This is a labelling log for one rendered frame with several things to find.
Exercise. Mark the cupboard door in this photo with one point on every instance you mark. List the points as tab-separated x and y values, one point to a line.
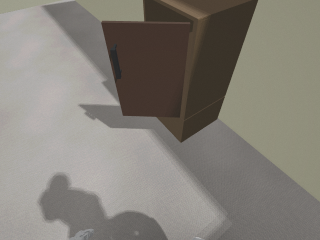
152	58

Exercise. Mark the robot left hand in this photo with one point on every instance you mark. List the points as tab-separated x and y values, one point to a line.
83	235

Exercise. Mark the handle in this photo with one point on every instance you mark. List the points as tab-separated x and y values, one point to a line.
115	61

